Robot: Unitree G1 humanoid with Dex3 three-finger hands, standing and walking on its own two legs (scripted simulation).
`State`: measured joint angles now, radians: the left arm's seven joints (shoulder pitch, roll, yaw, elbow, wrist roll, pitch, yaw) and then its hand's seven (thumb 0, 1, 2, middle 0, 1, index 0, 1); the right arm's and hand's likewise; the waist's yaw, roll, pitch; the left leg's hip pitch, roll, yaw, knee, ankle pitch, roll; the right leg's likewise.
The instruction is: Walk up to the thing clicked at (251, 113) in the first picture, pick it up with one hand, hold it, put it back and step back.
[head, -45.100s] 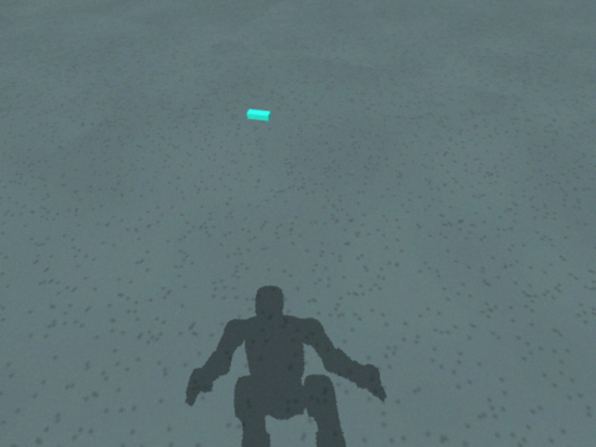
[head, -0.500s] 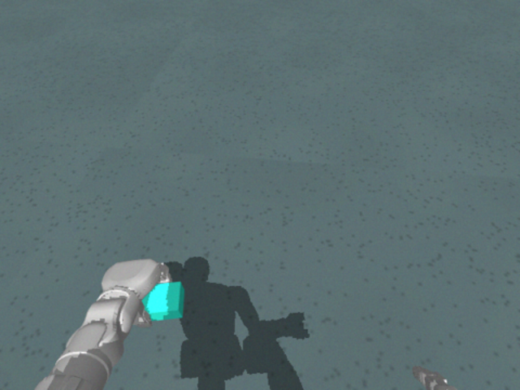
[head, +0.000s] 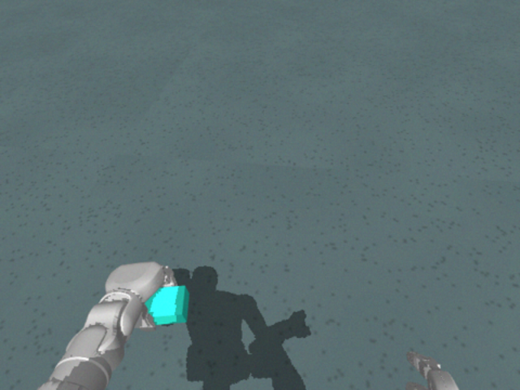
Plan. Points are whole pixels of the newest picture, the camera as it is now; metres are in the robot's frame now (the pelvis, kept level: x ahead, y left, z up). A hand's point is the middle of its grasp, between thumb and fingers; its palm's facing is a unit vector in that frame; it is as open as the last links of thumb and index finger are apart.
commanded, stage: hold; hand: left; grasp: from above
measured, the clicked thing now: (148, 306) +0.30 +0.23 -0.08
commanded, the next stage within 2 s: crouch in 0.74 s
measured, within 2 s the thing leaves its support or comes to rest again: neither
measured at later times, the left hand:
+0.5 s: hand (144, 305) +0.28 +0.22 -0.04, palm faces -0.47 -0.05 -0.88, open 8.3 cm
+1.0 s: hand (145, 301) +0.29 +0.22 -0.05, palm faces -0.47 -0.05 -0.88, open 8.3 cm
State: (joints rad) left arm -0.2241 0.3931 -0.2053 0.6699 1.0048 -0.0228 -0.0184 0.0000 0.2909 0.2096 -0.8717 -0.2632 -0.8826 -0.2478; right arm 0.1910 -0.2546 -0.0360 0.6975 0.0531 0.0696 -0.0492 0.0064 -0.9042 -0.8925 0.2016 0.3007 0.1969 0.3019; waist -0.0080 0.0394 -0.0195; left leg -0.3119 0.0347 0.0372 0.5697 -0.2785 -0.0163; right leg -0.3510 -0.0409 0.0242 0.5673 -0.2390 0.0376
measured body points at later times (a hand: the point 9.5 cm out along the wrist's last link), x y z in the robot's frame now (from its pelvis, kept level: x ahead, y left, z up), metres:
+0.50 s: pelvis -0.01 +0.00 +0.00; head +0.00 -0.02 +0.45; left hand +0.30 +0.22 +0.01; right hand +0.14 -0.26 -0.11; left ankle +0.01 +0.13 -0.73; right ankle +0.04 -0.14 -0.73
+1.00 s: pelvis +0.00 +0.00 +0.00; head +0.01 -0.02 +0.45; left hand +0.31 +0.22 +0.01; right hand +0.14 -0.26 -0.11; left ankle +0.01 +0.13 -0.73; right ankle +0.04 -0.14 -0.73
